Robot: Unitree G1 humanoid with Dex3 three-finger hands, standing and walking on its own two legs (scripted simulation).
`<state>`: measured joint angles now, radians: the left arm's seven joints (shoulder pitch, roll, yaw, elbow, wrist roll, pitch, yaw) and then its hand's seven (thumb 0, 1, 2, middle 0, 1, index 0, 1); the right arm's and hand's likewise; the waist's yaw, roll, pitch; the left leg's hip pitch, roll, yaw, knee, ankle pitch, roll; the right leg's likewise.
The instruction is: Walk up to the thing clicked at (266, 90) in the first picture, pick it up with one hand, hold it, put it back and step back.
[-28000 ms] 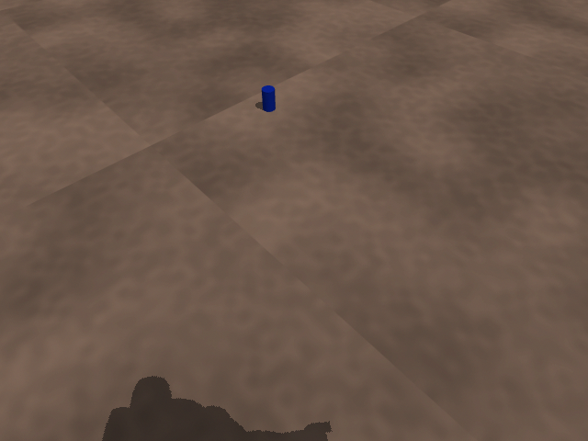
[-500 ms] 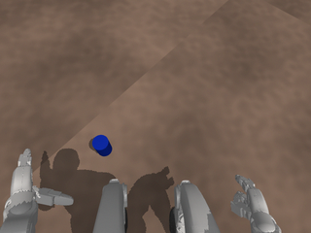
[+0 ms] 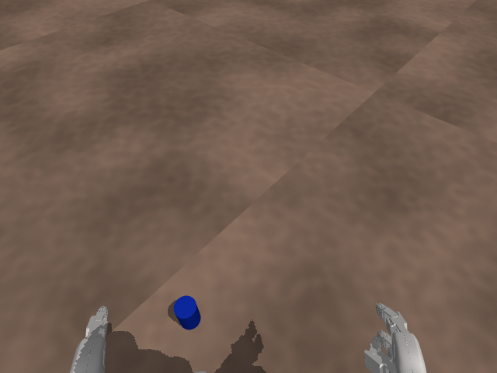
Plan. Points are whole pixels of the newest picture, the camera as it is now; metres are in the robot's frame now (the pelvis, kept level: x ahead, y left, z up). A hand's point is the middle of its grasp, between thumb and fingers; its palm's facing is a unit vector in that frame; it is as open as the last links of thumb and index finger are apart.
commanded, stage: home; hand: left
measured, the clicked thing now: (187, 313) +0.44 +0.21 -0.65
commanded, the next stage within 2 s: stand in 1.54 s
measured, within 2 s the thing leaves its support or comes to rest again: neither
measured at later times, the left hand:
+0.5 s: hand (140, 370) +0.16 +0.17 -0.05, palm faces +0.11 -0.95 -0.29, open 17.6 cm
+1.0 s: hand out of the picture +0.15 +0.17 -0.05, palm faces +0.11 -0.95 -0.29, open 17.7 cm
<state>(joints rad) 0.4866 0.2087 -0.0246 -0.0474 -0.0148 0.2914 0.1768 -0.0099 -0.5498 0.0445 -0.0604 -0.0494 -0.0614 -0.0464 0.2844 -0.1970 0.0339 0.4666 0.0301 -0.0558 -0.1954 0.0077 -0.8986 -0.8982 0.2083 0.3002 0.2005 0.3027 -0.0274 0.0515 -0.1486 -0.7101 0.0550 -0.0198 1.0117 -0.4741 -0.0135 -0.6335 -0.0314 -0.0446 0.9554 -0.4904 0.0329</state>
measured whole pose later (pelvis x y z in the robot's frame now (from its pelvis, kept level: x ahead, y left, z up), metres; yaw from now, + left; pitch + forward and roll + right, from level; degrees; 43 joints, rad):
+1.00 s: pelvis -0.01 -0.01 +0.01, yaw +0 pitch +7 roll -1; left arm 0.46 0.19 -0.01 0.03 -0.01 0.26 0.14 -0.01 -0.59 0.02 -0.05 -0.04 -0.05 -0.04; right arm 0.26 -0.21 0.03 0.52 0.01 -0.12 -0.18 0.01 -0.90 -0.90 0.21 0.30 0.20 0.30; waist -0.01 0.03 -0.09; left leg -0.64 0.06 -0.02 0.94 -0.43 -0.03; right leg -0.57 -0.02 -0.05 0.91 -0.46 0.02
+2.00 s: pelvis +0.00 -0.01 +0.01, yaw +0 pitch +7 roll -2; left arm 0.45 0.19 -0.01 0.03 -0.01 0.25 0.14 -0.01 0.20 0.69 -0.19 -0.27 -0.19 -0.27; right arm 0.26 -0.21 0.03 0.52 0.01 -0.12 -0.18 0.01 -0.90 -0.90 0.21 0.30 0.20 0.30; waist -0.01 0.03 -0.09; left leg -0.63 0.06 -0.02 0.94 -0.44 -0.03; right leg -0.56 -0.03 -0.05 0.90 -0.47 0.02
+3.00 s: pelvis -0.02 +0.00 +0.06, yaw +1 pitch -4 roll +0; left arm 0.16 0.33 0.00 1.13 0.03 -0.01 0.01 0.00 0.90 0.89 -0.21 -0.30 -0.21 -0.30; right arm 0.14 -0.32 -0.02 1.13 -0.02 0.01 0.00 0.00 -0.90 -0.90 0.21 0.30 0.20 0.30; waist 0.01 0.01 0.06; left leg -0.16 0.01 0.00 0.39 -0.15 -0.01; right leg -0.12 -0.06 -0.05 0.39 -0.20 0.04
